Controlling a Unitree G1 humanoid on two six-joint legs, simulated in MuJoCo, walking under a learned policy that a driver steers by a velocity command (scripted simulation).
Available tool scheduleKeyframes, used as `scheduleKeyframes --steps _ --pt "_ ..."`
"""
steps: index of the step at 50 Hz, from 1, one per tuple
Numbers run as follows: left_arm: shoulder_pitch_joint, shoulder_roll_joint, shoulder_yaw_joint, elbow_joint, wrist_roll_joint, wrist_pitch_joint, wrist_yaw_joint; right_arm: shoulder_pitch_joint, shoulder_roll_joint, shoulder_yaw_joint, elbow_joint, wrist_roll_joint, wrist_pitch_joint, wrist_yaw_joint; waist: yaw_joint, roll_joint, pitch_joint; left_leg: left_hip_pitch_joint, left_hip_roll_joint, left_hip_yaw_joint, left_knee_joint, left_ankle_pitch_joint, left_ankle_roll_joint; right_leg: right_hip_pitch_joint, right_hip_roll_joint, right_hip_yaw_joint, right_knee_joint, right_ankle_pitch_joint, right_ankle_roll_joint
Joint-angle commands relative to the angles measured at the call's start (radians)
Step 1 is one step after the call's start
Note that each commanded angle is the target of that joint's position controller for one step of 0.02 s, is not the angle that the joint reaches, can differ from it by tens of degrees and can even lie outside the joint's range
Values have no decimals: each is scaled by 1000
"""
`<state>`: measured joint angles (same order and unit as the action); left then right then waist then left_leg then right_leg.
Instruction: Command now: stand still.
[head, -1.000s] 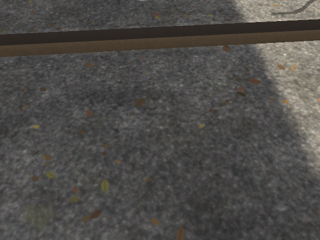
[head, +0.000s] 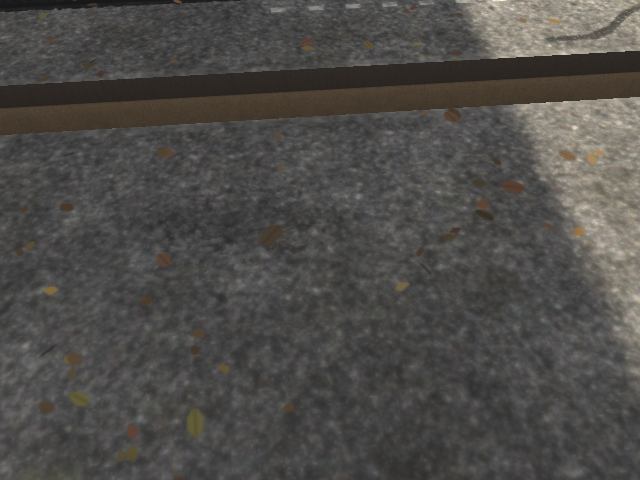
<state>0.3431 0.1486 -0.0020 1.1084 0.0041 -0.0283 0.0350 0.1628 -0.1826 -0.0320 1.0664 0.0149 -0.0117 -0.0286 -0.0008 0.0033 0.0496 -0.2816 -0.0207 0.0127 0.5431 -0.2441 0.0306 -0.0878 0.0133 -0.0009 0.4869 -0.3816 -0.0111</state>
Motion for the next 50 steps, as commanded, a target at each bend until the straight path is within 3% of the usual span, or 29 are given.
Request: scheduleKeyframes --steps 1,17,37,38,39,41,43,44,45,47,48,50 --pt "103 76 14 1 -1 1 2 12 -82 -14 -21 -1 -2 -3 4 -11 -30 156 45 -51 -36 341 50 -128 -27 22 -88 294 -9" --pt "120 61 18 8 -1 1 7 34 -78 -14 16 -6 12 -14 -1 -10 23 135 44 -61 -77 212 34 -180 -30 18 -128 165 -16" --pt "155 46 22 3 -3 -4 9 62 -67 -9 28 -7 8 -17 -2 -6 28 113 46 -69 -96 152 33 -205 -30 16 -134 113 -23" --pt "177 41 22 12 -4 -3 10 81 -59 -7 38 -7 8 -17 -1 -11 5 121 33 -56 -93 42 34 -195 -24 10 -141 18 -30" --pt "182 58 28 12 -10 0 12 89 -68 -11 41 -2 9 -18 1 -23 22 92 8 -34 -70 -127 37 -209 -23 19 -143 -114 -49" --pt "181 94 41 -12 -20 -4 18 69 -79 -18 28 5 -3 -16 17 -55 91 -38 -14 -14 -10 -367 48 -238 -76 105 -179 -368 -111" --pt "227 158 62 -16 -34 -26 16 -15 -39 -8 -15 15 -41 -1 53 -151 151 -205 -20 39 153 -215 39 -155 -244 333 -311 -453 -202" --pt "201 189 74 -26 -34 -37 15 -46 -38 -6 -32 14 -59 8 53 -175 187 -280 23 26 244 -147 47 -130 -333 429 -346 -405 -243" --pt "191 182 75 -33 -26 -47 11 -57 -46 -7 -46 16 -73 17 49 -164 198 -347 57 0 298 -178 58 -94 -367 459 -344 -317 -260" --pt "178 155 70 -46 -29 -58 -2 -68 -68 -11 -68 29 -94 29 39 -127 185 -393 87 -10 248 -232 70 1 -344 391 -311 -136 -230" --pt "166 161 71 -52 -33 -55 -7 -61 -69 -13 -69 32 -102 34 27 -115 168 -326 78 15 163 -211 71 -2 -308 326 -291 -79 -203" --pt "124 178 71 -71 -35 -45 -15 73 -67 -27 -12 29 -103 41 -41 -102 100 22 -9 113 10 -51 55 -162 -212 185 -201 43 -155"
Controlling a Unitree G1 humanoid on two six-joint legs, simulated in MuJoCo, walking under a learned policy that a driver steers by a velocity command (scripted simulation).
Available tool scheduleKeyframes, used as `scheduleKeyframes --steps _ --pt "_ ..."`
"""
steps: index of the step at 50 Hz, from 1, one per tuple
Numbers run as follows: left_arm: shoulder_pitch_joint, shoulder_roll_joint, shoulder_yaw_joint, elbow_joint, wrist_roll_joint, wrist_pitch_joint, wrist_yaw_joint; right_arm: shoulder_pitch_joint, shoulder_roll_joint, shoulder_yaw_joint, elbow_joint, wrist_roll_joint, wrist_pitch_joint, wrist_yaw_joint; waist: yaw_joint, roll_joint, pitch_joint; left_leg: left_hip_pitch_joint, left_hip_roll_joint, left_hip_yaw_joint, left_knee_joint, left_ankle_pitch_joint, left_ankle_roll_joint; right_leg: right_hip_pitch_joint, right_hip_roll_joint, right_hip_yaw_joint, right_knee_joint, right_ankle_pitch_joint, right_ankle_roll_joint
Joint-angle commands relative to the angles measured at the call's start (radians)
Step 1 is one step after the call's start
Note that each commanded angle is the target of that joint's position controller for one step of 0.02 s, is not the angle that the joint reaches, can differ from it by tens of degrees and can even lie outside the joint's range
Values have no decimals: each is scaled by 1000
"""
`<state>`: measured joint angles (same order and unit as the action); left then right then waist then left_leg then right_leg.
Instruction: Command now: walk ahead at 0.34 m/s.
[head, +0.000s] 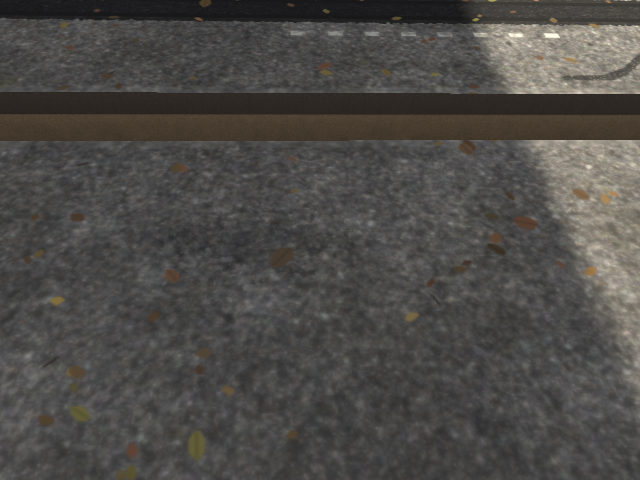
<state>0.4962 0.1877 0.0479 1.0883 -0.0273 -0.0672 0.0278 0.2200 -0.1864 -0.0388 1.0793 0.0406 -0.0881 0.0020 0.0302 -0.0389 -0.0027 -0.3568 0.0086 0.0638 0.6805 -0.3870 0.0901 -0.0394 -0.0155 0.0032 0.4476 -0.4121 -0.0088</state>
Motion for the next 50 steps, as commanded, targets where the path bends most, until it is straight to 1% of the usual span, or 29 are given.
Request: scheduleKeyframes --steps 1,2,3,4,5,6,7,9,10,13,17,21,24,26,27,28,29,30,31,32,33,35,36,38,40,43,47,49,50 --pt "-42 149 21 -61 2 -6 -9 135 -86 -39 17 0 -20 10 -122 -52 93 279 -76 69 -131 143 -8 -286 -140 135 -64 244 -138" --pt "-99 126 12 -83 3 -13 -12 301 -140 -63 53 -3 -15 6 -205 47 31 446 28 -101 -215 100 36 -392 -67 41 204 374 -88" --pt "-105 41 -10 -123 2 -32 -11 448 -259 -87 57 -8 -16 1 -231 327 -57 611 299 -588 -426 -23 178 -618 65 -68 617 152 -15" --pt "-116 29 -12 -138 -11 -53 -14 401 -189 -56 57 -34 -30 7 -179 284 -60 565 392 -834 -523 -79 232 -718 61 93 843 -88 -40" --pt "-144 60 -5 -154 -30 -61 -22 282 -146 -37 24 -31 -41 9 -125 189 39 479 393 -727 -513 -98 205 -796 -5 122 920 -25 -77" --pt "-160 82 0 -155 -29 -64 -25 182 -109 -20 -9 -30 -45 15 -90 118 76 408 339 -566 -521 -41 162 -780 -61 108 898 86 -97" --pt "-167 90 10 -153 -16 -64 -22 131 -103 -11 -25 -32 -44 24 -62 76 92 351 293 -452 -536 51 130 -751 -95 89 835 165 -101" --pt "-157 110 28 -144 -5 -46 -22 137 -76 4 -24 -39 -33 26 -36 96 89 293 207 -277 -549 234 83 -665 -122 55 745 234 -89" --pt "-163 93 28 -144 -5 -37 -25 169 -81 6 -15 -41 -29 21 -36 102 90 288 192 -235 -551 316 83 -663 -122 34 726 250 -77" --pt "-282 71 24 -193 4 -21 -27 226 -127 5 -7 -45 -23 2 -48 84 115 295 199 -194 -570 441 105 -746 -131 12 612 320 -35" --pt "-482 60 8 -268 5 -31 -38 246 -147 4 -27 -46 -11 -16 -88 91 142 284 183 -139 -596 450 95 -722 -101 -21 319 458 -15" --pt "-596 69 -2 -310 -3 -40 -61 307 -157 -4 -16 -30 -7 -19 -109 99 167 368 215 -116 -584 441 92 -694 -69 -35 167 484 -33" --pt "-613 92 1 -333 -5 -52 -81 298 -172 -14 -19 -28 3 -21 -77 115 145 463 246 -97 -503 608 74 -639 -42 -44 99 413 -75" --pt "-484 149 28 -308 0 -56 -80 268 -198 -22 -28 -39 14 -21 7 165 36 493 235 -78 -319 990 47 -430 28 -81 97 360 -112" --pt "-305 192 51 -254 5 -56 -75 247 -193 -19 -35 -44 23 -20 98 170 -66 443 184 -45 -103 1106 13 -206 62 -101 72 411 -138" --pt "-130 259 67 -210 26 -55 -64 243 -166 -6 -64 -52 20 -18 149 106 -209 201 128 -32 193 851 -30 138 -97 62 128 637 -194" --pt "-60 334 75 -185 57 -51 -66 418 -6 39 -55 -48 1 -2 55 -206 -431 -170 -88 -61 634 -79 -100 520 -417 553 69 799 -406" --pt "-48 248 56 -181 46 -45 -66 387 -91 18 -27 -23 -26 3 95 -131 -508 -203 -101 -261 786 -225 -89 478 -409 675 -32 809 -400" --pt "-176 213 40 -196 30 -44 -64 273 -139 3 -72 1 -33 1 61 -119 -322 -272 -37 -225 789 -178 -81 313 -372 475 -44 855 -342" --pt "-286 165 23 -216 24 -46 -63 195 -149 2 -96 -6 -31 -10 23 -13 -207 -256 28 -173 720 -100 -83 132 -328 333 -70 901 -297" --pt "-338 133 12 -218 25 -51 -67 156 -150 -9 -99 -20 -20 -22 -7 37 -131 -216 58 -147 657 -64 -87 -15 -285 245 -109 920 -272" --pt "-355 110 3 -194 48 -56 -71 208 -110 -13 -92 -29 14 -30 -64 8 -101 -77 90 -142 563 -14 -81 -185 -236 150 -170 927 -257" --pt "-359 112 0 -183 55 -59 -70 227 -80 -9 -87 -29 26 -32 -84 1 -90 -34 91 -134 506 0 -85 -243 -223 108 -188 961 -263" --pt "-381 133 0 -170 65 -61 -60 204 -67 -7 -102 -35 41 -41 -109 -25 -79 2 92 -120 335 46 -97 -301 -196 41 -201 994 -261" --pt "-386 156 3 -165 63 -50 -45 136 -77 -5 -121 -43 53 -46 -97 -46 -97 35 90 -107 173 127 -107 -302 -179 8 -200 940 -248" --pt "-349 182 8 -146 49 -24 -30 60 -108 -13 -133 -39 74 -45 -64 -48 -104 72 77 -96 48 209 -114 -290 -187 35 -225 618 -234" --pt "-336 140 -7 -129 27 0 -20 13 -123 -25 -127 -53 79 -46 -64 -26 -25 159 53 -68 -178 248 -79 -332 -143 76 -197 134 -168" --pt "-282 133 -8 -115 25 5 -17 42 -161 -33 -123 -55 72 -49 -42 20 -6 175 106 -118 -227 203 -38 -349 -84 78 -118 -75 -113" --pt "-220 124 -5 -114 21 5 -14 22 -234 -53 -115 -36 71 -51 14 151 14 156 121 -161 -251 -21 9 -407 -3 8 -87 -148 -97"
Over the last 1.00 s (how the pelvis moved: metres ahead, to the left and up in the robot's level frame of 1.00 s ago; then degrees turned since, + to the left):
0.03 0.02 0.00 1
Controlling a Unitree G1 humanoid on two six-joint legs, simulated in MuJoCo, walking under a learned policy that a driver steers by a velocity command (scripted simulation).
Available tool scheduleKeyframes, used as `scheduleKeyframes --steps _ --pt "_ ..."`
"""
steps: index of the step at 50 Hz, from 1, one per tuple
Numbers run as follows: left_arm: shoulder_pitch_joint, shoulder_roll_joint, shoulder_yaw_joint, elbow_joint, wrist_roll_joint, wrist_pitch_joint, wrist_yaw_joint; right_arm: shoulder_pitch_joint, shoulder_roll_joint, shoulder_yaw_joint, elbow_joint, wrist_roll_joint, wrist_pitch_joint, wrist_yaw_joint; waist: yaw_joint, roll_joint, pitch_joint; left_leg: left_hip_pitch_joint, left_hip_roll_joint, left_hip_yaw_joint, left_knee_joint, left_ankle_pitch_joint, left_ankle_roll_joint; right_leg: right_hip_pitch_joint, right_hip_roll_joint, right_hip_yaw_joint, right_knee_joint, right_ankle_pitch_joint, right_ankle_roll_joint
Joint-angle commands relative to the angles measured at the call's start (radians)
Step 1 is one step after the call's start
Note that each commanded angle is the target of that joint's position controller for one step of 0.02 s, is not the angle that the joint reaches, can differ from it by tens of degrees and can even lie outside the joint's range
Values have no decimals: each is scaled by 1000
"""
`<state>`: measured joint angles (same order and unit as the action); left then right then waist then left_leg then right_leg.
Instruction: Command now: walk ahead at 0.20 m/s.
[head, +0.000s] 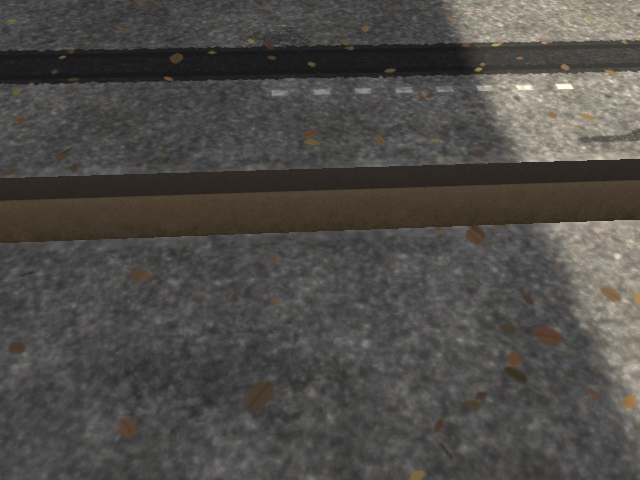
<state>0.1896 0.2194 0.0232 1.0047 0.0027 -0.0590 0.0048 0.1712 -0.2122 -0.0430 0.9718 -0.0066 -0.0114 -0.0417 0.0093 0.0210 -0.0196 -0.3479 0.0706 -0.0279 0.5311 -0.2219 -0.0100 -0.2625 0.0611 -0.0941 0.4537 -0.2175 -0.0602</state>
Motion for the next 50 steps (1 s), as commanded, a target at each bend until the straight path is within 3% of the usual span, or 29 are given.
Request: scheduleKeyframes --steps 1,3,6,8,10,12,14,15,16,17,18,20,22,24,27,31,34,36,37,38,39,40,41,42,43,44,45,47,50 --pt "42 106 24 -38 -13 -2 17 98 -187 -54 3 24 -9 -1 -9 130 67 66 70 -133 -204 -438 138 -172 -45 39 2 -355 -24" --pt "-12 76 23 -63 -25 -13 19 154 -193 -61 22 18 -33 3 -35 234 89 122 202 -364 -358 -513 208 -257 -15 9 225 -238 -19" --pt "-46 104 40 -76 -23 -33 2 180 -160 -59 23 13 -77 8 -53 167 26 264 279 -442 -344 -309 246 -406 -96 111 438 -276 -39" --pt "-69 82 37 -83 -31 -43 -5 136 -160 -60 9 29 -82 10 -37 126 12 250 232 -336 -346 -234 203 -360 -116 100 324 -234 -37" --pt "-60 57 31 -71 -24 -44 -8 94 -181 -66 3 35 -73 15 -15 129 7 128 158 -204 -337 -156 172 -163 -74 35 173 -148 -20" --pt "18 63 39 -29 -22 -35 -8 101 -193 -72 12 43 -62 18 19 121 -7 22 114 -129 -288 -159 160 39 -24 -19 61 -3 -3" --pt "149 89 53 15 -29 -22 -1 95 -145 -60 13 41 -61 18 76 78 -22 -100 82 -93 -173 -204 123 223 -50 21 24 -25 -14" --pt "245 151 70 32 -27 -21 8 53 -77 -42 -8 28 -66 23 113 -91 -24 -236 8 5 104 -167 63 331 -219 256 -98 -138 -65" --pt "344 282 98 42 -21 -19 4 29 -26 -28 -63 27 -90 18 135 -357 -37 -486 -91 87 389 -277 34 457 -441 647 -260 -306 -200" --pt "330 238 80 44 -5 -36 -1 -12 -91 -39 -76 39 -106 21 121 -275 3 -590 -30 -18 591 -306 55 415 -494 776 -280 -405 -256" --pt "257 169 59 19 -3 -50 -6 -17 -121 -45 -77 49 -114 30 83 -199 55 -652 18 -50 655 -199 86 388 -453 695 -273 -391 -220" --pt "150 140 45 -18 -6 -57 -21 11 -117 -48 -51 30 -115 32 29 -118 74 -595 60 -36 609 -33 95 300 -372 501 -283 -150 -157" --pt "165 105 32 -12 -1 -48 -20 10 -98 -49 -47 25 -106 35 13 -116 69 -498 68 -11 520 48 80 244 -315 355 -300 91 -126" --pt "207 114 32 3 0 -42 -9 -34 -75 -43 -63 20 -98 39 18 -111 69 -472 51 20 424 113 54 238 -287 271 -302 250 -127" --pt "228 141 37 6 -4 -37 6 -170 -36 -23 -112 23 -94 50 41 -98 93 -387 16 49 195 235 37 188 -260 195 -322 286 -118" --pt "286 150 45 31 -17 -38 9 -290 -48 -11 -154 35 -90 71 69 -106 130 -319 -11 64 50 293 45 218 -284 169 -334 245 -120" --pt "296 153 54 46 -22 -29 11 -327 -74 -12 -183 36 -94 87 52 -105 140 -312 -14 52 -7 237 82 323 -327 164 -284 341 -106" --pt "270 175 64 41 -20 -22 11 -259 -116 -29 -174 33 -98 88 -1 -129 77 -167 -58 83 -21 176 112 359 -329 144 -178 621 -86" --pt "253 177 65 36 -19 -16 11 -145 -150 -49 -143 31 -97 84 -64 -138 5 -7 -92 109 -24 165 135 348 -304 118 -45 789 -70" --pt "234 162 58 24 -13 -12 10 37 -196 -73 -89 31 -94 76 -146 -129 -101 257 -76 87 -9 185 169 235 -257 87 168 788 -39" --pt "247 123 42 -4 9 -14 9 222 -281 -93 -54 17 -88 63 -183 31 -260 577 150 -187 10 166 232 -16 -177 47 522 388 -8" --pt "377 -21 5 4 -13 -39 -5 243 -296 -85 -41 5 -87 74 -96 280 -406 818 350 -685 -169 -62 385 -344 -2 148 827 -341 33" --pt "281 88 30 0 -39 -62 -10 196 -206 -62 -48 16 -89 77 -123 166 -306 732 302 -672 -232 -142 329 -447 -58 241 929 -335 10" --pt "179 135 44 -34 -54 -74 -9 98 -163 -49 -67 23 -93 75 -104 118 -156 576 269 -507 -252 -75 284 -494 -107 202 925 -242 -5" --pt "136 137 47 -42 -49 -74 2 14 -142 -39 -85 17 -99 78 -64 14 -88 409 236 -390 -282 45 263 -438 -160 180 876 -145 -4" --pt "122 129 57 -43 -32 -65 11 -28 -118 -33 -88 7 -103 82 -31 -4 -40 283 197 -303 -309 119 251 -386 -189 173 819 -95 -2" --pt "152 108 59 -40 -27 -50 12 -38 -102 -27 -82 -3 -107 84 4 25 -35 214 171 -250 -338 131 243 -323 -214 182 783 -65 -3" --pt "166 71 59 -42 -28 -28 16 -9 -104 -27 -60 1 -109 81 23 43 -8 146 153 -193 -386 131 254 -299 -227 171 715 -57 4" --pt "53 92 69 -86 -15 -17 19 53 -146 -35 -40 -1 -108 59 10 27 50 144 151 -149 -430 158 262 -407 -239 161 579 65 33"
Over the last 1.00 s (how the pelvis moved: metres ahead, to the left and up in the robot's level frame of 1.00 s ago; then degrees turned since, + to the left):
0.40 -0.02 0.00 0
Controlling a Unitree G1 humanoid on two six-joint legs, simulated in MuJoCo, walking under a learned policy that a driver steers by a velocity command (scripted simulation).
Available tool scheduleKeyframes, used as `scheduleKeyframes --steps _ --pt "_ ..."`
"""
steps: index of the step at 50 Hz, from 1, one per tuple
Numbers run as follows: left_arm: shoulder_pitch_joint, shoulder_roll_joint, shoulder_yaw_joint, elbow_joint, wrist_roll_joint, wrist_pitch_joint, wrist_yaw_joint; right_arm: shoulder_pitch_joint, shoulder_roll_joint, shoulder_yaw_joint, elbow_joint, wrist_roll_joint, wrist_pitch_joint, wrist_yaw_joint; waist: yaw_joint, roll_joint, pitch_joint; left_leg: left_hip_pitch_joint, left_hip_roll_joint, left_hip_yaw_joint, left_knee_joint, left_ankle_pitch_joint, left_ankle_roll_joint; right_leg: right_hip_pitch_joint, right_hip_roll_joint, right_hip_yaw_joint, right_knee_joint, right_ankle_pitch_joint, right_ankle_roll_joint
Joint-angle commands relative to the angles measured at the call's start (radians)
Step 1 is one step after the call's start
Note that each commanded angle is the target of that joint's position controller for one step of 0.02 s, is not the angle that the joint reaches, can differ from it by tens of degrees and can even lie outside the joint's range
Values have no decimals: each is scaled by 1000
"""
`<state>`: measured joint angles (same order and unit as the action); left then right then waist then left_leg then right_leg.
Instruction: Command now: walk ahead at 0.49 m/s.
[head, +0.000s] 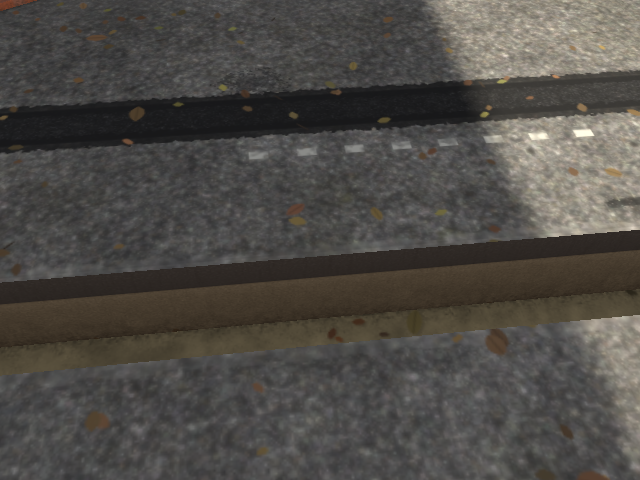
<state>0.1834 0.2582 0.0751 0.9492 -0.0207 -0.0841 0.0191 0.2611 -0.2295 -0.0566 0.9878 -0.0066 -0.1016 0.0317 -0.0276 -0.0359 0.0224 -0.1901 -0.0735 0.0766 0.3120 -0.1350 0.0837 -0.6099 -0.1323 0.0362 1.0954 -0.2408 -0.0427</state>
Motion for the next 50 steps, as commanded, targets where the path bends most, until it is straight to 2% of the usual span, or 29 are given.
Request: scheduleKeyframes --steps 1,6,11,14,15,16,17,18,19,20,21,22,23,24,29,31,35,37,39,41,42,43,44,45,46,47,48,49,50 --pt "22 55 19 -43 13 8 3 -14 -134 -22 -49 -1 -15 -21 38 81 16 4 292 -241 -212 88 163 -90 -45 30 -123 143 24" --pt "-142 23 4 -89 12 1 -16 72 -147 -23 -25 12 -3 -36 -13 81 37 42 255 -149 -197 125 121 -57 4 -18 -403 350 32" --pt "-263 27 -10 -138 0 -5 -44 156 -163 -32 15 22 12 -37 -51 90 74 178 314 -152 -119 139 124 -75 37 -34 -525 260 13" --pt "-202 64 2 -139 0 -10 -50 138 -179 -41 18 23 31 -46 7 123 37 227 343 -160 -18 348 100 60 81 -65 -574 153 -28" --pt "-90 93 20 -108 5 -14 -49 111 -176 -39 11 28 37 -48 70 123 -28 219 309 -122 105 514 77 218 117 -97 -605 165 -53" --pt "93 152 49 -49 10 -18 -44 98 -144 -27 1 29 40 -50 144 93 -146 127 247 -71 326 538 41 476 101 -77 -588 217 -92" --pt "256 241 68 -22 19 -15 -32 129 -108 -10 -23 5 38 -51 167 -69 -310 -84 167 -19 678 158 -6 761 -131 211 -586 245 -165" --pt "270 251 62 -12 19 -14 -46 251 6 16 -16 25 15 -40 102 -285 -414 -415 2 -125 938 -451 -42 996 -302 658 -746 59 -305" --pt "231 153 37 -20 8 -15 -50 172 -112 -13 -14 52 2 -40 128 -151 -314 -518 58 -226 1035 -446 -26 915 -267 612 -784 -56 -251" --pt "154 104 23 -37 6 -14 -48 93 -140 -24 -39 66 0 -42 118 -107 -180 -566 106 -203 1044 -361 -11 779 -238 446 -793 -47 -198" --pt "82 79 13 -51 16 -16 -49 58 -131 -28 -43 63 5 -51 85 -23 -117 -522 154 -188 992 -265 -12 638 -193 334 -824 -2 -163" --pt "41 50 7 -50 27 -19 -49 49 -117 -36 -42 54 17 -58 61 -23 -62 -489 178 -192 930 -197 -13 539 -154 247 -858 31 -144" --pt "34 30 2 -43 40 -22 -48 85 -96 -39 -30 54 33 -57 35 -55 -50 -433 197 -200 902 -153 -12 486 -127 181 -882 64 -130" --pt "48 20 3 -31 41 -24 -46 114 -69 -38 -20 53 45 -56 24 -64 -47 -410 202 -200 887 -133 -11 463 -117 143 -901 85 -130" --pt "92 78 21 -5 44 -36 -14 -5 -66 -46 -74 40 73 -56 29 -25 34 -556 201 -240 728 47 -27 483 -131 23 -973 184 -123" --pt "110 70 18 4 44 -31 -5 -31 -68 -47 -92 39 69 -47 30 -19 48 -574 190 -242 618 138 -30 505 -112 -50 -965 247 -96" --pt "151 85 21 14 38 -21 9 -137 -37 -30 -141 29 69 -23 63 -10 76 -542 181 -144 464 241 -23 530 -108 -164 -968 332 -73" --pt "187 90 22 27 31 -12 15 -228 -34 -25 -192 26 62 -3 90 28 107 -561 175 -118 372 254 -12 578 -120 -199 -959 364 -71" --pt "200 113 28 32 26 -1 11 -287 -23 -20 -232 38 51 19 103 10 102 -574 164 -78 339 199 -7 661 -134 -220 -933 403 -71" --pt "182 130 37 29 22 14 15 -286 -33 -22 -256 36 44 36 93 -4 107 -565 151 -37 300 115 8 725 -154 -245 -869 553 -71" --pt "171 143 40 27 19 23 19 -270 -43 -27 -268 35 44 42 72 -20 88 -515 122 1 295 61 24 741 -160 -252 -806 733 -66" --pt "163 168 47 23 17 29 24 -236 -65 -36 -275 37 47 45 47 -42 45 -439 84 36 301 1 43 755 -162 -259 -731 920 -56" --pt "144 175 46 25 28 38 30 -119 -95 -50 -255 41 43 47 -24 -87 -37 -250 47 48 381 -20 60 704 -165 -271 -594 1092 -59" --pt "99 170 39 12 27 39 33 74 -166 -84 -216 46 43 43 -130 -83 -132 -4 9 19 321 11 99 617 -123 -283 -370 1066 -35" --pt "88 158 29 -20 29 28 32 188 -271 -121 -201 31 52 18 -170 66 -229 233 146 -221 221 14 160 423 -41 -303 -41 682 20" --pt "175 7 -12 -67 41 -7 9 100 -326 -126 -231 41 48 12 -27 313 -292 548 363 -768 92 -103 364 -35 191 -160 344 -280 79" --pt "88 72 -1 -81 5 -59 -17 138 -244 -97 -241 26 41 14 -89 219 -341 553 387 -860 -7 -103 363 -152 172 57 396 -306 46" --pt "17 120 11 -112 -24 -76 -21 102 -194 -86 -245 17 35 12 -85 165 -232 460 362 -710 -3 -2 309 -183 122 62 357 -246 21" --pt "13 117 13 -112 -8 -77 -11 22 -181 -81 -257 20 28 17 -22 58 -132 277 320 -572 2 164 268 -128 73 51 256 -175 25"
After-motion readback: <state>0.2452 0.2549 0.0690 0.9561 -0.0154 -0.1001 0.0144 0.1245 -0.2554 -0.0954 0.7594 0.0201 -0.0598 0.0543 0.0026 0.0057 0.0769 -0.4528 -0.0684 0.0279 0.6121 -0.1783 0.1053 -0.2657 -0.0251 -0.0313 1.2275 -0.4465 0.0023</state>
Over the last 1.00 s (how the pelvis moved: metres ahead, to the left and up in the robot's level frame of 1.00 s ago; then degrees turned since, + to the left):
0.42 0.02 0.01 0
